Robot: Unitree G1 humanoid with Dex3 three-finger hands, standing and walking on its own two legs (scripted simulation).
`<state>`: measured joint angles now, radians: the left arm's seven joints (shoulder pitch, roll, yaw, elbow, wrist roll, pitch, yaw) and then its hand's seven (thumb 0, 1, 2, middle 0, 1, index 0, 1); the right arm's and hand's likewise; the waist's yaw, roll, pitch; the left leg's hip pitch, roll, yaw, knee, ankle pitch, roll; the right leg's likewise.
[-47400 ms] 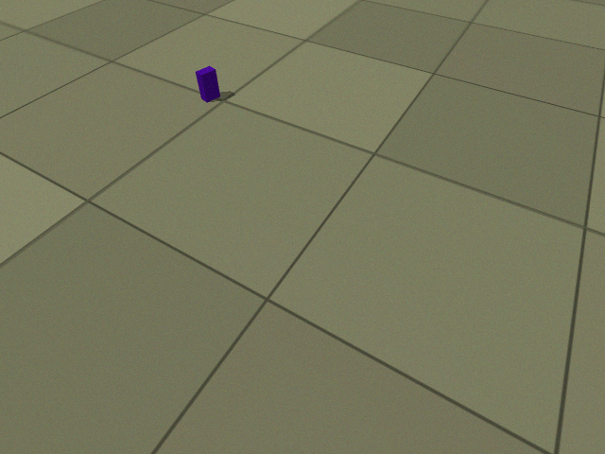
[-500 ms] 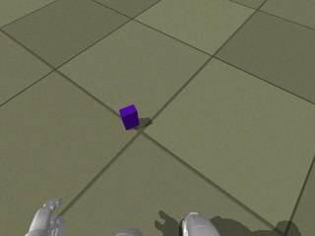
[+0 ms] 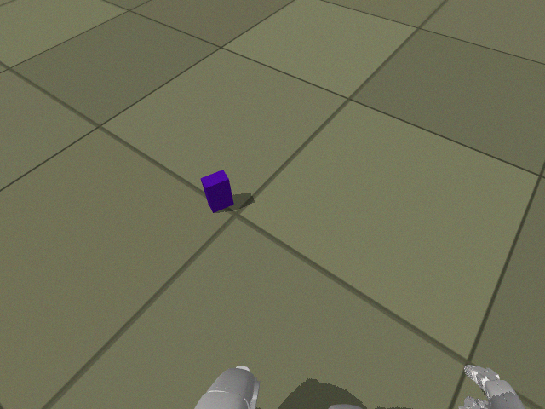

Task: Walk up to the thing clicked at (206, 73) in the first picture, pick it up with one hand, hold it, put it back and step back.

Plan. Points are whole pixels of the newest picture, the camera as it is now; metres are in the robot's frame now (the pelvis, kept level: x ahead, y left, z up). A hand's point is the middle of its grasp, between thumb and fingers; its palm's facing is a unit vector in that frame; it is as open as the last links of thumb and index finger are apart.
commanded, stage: step back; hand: left
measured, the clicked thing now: (217, 192) +0.99 +0.32 -0.67
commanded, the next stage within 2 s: stand in 1.06 s
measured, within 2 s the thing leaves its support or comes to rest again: neither
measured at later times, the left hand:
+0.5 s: hand out of the picture +0.00 +0.26 -0.14, palm faces +0.09 -0.93 -0.37, open 7.4 cm
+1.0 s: hand out of the picture +0.08 +0.28 -0.14, palm faces +0.09 -0.93 -0.36, open 7.4 cm
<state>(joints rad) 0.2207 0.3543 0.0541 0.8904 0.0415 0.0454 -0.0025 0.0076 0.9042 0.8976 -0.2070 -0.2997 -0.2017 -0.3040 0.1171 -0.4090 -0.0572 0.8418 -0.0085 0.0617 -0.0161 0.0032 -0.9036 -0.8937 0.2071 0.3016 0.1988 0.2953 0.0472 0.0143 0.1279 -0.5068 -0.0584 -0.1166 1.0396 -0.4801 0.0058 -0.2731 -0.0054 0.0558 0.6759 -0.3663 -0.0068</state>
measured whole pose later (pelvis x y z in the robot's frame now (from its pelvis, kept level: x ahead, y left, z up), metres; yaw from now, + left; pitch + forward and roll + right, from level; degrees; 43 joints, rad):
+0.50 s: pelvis -0.05 -0.01 +0.01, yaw +5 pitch -3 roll -2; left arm 0.21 0.36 0.06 0.99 0.04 -0.02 -0.02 0.01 0.91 0.90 -0.20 -0.30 -0.20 -0.30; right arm 0.22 -0.36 -0.05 0.97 -0.02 0.01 0.01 0.01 -0.90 -0.89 0.21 0.30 0.20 0.30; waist 0.01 0.03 0.06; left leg -0.25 0.01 -0.08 0.71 -0.45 0.00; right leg -0.24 0.02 -0.03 0.55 -0.25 -0.01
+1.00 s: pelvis +0.00 +0.01 +0.01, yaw +5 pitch -1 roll +0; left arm 0.09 0.37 0.03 1.03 0.01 -0.02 0.00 0.01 0.91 0.90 -0.20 -0.30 -0.20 -0.30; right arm 0.11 -0.34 -0.04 1.03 -0.01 -0.02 -0.01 0.00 -0.90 -0.89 0.21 0.30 0.20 0.30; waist 0.01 0.00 0.07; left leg -0.19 0.00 -0.01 0.57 -0.35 0.01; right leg -0.20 -0.02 0.00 0.55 -0.33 0.01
